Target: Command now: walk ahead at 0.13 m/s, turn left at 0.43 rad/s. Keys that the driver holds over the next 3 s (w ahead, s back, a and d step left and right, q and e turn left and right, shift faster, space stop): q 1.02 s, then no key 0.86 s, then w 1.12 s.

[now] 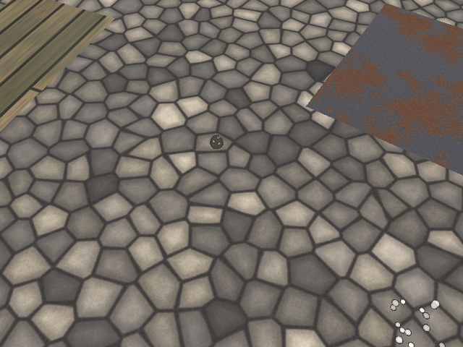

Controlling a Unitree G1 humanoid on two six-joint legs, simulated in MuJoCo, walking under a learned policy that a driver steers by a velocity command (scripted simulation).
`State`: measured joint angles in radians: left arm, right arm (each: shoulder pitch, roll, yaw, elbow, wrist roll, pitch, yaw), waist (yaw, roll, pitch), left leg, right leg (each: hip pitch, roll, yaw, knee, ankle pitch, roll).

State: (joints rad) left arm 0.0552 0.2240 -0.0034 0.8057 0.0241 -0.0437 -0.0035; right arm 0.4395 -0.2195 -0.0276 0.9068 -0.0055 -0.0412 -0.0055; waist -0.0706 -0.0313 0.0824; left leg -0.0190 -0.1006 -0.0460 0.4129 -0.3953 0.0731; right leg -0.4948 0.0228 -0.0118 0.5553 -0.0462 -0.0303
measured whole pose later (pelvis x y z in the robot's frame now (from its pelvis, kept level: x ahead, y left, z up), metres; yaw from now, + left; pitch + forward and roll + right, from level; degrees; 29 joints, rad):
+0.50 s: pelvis +0.03 +0.01 +0.00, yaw +18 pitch +0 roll -2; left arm 0.20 0.28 0.06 0.79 0.03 0.04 0.02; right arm 0.22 -0.26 -0.05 0.73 -0.02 0.06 0.03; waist 0.00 -0.03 0.03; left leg -0.29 -0.01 0.02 0.62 -0.31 0.06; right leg -0.42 -0.08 -0.17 0.71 -0.38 0.01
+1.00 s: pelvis +0.04 -0.01 +0.01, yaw +35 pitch +1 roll +0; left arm 0.16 0.26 0.03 0.69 0.02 0.02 0.04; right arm 0.22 -0.31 -0.09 0.70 -0.02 0.05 0.01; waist -0.03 0.05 0.06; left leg -0.39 -0.15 -0.17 0.76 -0.42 0.02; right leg -0.26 0.04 0.01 0.50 -0.24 -0.04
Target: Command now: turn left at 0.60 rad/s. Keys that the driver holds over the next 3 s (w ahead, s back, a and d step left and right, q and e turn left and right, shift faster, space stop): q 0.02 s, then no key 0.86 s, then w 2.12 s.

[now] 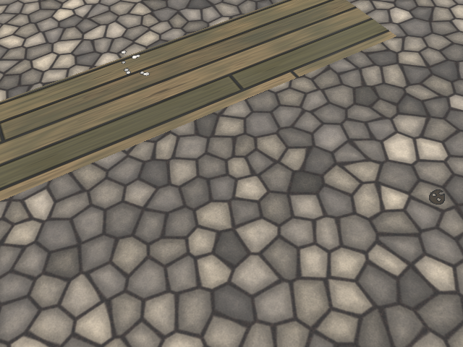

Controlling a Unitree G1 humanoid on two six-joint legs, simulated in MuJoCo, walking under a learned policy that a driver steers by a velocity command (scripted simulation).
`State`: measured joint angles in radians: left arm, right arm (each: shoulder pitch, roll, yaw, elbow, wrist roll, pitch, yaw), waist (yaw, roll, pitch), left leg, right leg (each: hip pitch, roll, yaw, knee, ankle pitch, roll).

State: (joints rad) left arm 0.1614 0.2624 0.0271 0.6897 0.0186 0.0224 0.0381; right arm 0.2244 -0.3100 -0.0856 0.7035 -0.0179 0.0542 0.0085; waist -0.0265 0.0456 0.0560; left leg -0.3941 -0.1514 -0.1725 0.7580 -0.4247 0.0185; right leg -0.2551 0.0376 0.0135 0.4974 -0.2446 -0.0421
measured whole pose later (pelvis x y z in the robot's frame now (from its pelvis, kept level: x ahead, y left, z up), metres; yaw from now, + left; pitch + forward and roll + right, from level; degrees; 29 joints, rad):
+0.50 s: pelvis -0.01 +0.02 +0.01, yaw +6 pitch -1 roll +0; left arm 0.24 0.26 0.03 0.80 0.01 0.05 0.00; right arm 0.16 -0.21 0.01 0.78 -0.02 0.01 -0.02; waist 0.03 -0.03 0.05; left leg -0.16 -0.05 -0.04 0.41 -0.23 0.05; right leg -0.24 -0.01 0.00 0.60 -0.41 0.00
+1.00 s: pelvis -0.01 +0.00 +0.01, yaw +6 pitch -1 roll +0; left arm 0.27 0.22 0.02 1.02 0.02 0.02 0.02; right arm 0.26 -0.25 -0.02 1.05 -0.02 0.02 -0.02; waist 0.00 0.00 0.01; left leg -0.18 -0.04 -0.05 0.50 -0.39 0.05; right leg -0.16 0.02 0.01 0.47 -0.34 -0.04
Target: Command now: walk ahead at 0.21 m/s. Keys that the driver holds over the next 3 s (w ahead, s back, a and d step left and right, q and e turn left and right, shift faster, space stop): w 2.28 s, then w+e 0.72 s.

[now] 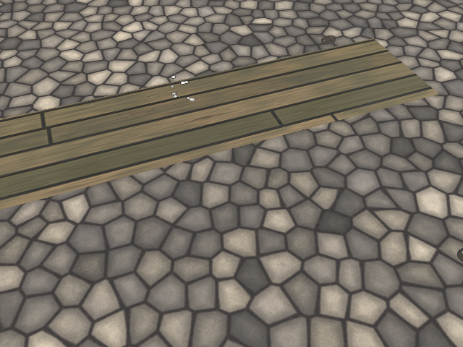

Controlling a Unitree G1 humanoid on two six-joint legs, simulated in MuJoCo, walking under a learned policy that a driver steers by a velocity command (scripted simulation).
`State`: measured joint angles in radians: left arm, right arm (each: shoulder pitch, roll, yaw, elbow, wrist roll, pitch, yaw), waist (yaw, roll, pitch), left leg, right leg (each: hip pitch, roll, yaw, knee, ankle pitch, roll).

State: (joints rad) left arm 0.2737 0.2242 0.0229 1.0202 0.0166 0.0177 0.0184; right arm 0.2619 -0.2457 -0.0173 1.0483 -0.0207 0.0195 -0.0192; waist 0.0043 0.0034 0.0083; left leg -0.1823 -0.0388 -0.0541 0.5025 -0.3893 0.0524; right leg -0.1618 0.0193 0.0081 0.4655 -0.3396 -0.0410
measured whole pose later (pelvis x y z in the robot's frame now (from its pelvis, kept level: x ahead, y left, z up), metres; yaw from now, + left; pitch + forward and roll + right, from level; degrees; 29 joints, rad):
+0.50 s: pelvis +0.18 +0.01 -0.01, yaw +0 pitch +1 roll +0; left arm 0.00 0.21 0.03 0.89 0.02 -0.03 -0.04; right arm 0.52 -0.17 0.00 1.12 -0.02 -0.09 -0.01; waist -0.07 -0.02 0.05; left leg 0.16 -0.05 0.01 0.16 -0.34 0.05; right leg -0.59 -0.03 -0.09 0.67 -0.14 -0.06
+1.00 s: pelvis +0.46 -0.02 +0.00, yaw +0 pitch +0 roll -1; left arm 0.47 0.16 0.02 1.08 0.01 -0.10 0.00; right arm 0.04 -0.20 -0.03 0.92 -0.02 -0.04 0.03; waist 0.06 0.03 0.05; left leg -0.62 0.08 0.05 0.68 -0.01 0.04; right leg 0.07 0.10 -0.08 0.18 -0.26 -0.10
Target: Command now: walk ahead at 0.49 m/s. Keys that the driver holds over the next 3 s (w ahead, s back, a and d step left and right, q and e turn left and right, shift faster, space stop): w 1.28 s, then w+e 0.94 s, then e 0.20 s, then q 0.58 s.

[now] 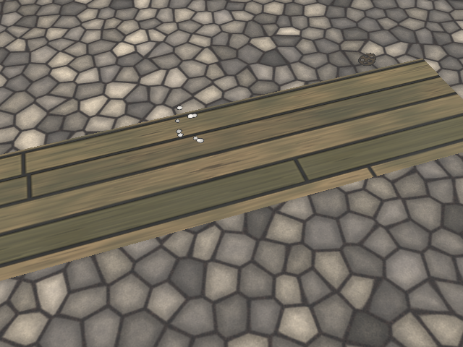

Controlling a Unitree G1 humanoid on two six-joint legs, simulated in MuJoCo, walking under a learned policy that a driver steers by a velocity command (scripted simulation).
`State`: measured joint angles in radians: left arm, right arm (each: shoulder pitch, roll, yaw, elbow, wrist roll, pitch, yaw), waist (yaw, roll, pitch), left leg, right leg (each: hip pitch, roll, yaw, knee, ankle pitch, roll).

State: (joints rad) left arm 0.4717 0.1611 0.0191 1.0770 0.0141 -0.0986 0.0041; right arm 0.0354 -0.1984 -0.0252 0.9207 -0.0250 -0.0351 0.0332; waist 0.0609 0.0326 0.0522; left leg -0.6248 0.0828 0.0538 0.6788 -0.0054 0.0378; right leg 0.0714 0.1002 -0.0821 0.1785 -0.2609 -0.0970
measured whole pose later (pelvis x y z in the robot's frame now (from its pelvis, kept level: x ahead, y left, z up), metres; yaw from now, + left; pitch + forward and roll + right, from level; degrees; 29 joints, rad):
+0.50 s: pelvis +0.28 +0.03 +0.00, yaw +0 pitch +0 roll +1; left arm 0.09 0.21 0.04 0.92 0.03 -0.03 -0.03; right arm 0.45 -0.18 -0.04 1.08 -0.01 -0.10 0.00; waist -0.04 -0.04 0.04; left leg 0.01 -0.09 0.09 0.20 -0.21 0.09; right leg -0.63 -0.11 -0.02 0.78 -0.06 -0.02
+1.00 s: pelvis +0.55 -0.03 +0.01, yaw +0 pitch +0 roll -1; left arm 0.43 0.18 0.04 1.06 0.01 -0.09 0.00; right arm 0.15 -0.22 -0.06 0.95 -0.03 -0.03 0.03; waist 0.03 0.04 0.03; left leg -0.63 0.11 0.01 0.91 -0.11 0.03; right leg -0.04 0.09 -0.10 0.23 -0.19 -0.10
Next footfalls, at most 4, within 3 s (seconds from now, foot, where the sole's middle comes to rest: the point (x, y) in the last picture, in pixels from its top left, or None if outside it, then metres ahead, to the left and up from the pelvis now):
0.12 left None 0.25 0.10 -0.78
0.68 right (289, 320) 0.55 -0.09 -0.78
1.24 left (236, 228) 0.85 0.08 -0.78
1.80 right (292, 170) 1.11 -0.11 -0.78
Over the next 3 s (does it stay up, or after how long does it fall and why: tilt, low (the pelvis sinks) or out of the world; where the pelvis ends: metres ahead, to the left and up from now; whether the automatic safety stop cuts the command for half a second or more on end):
stays up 1.34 -0.13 0.00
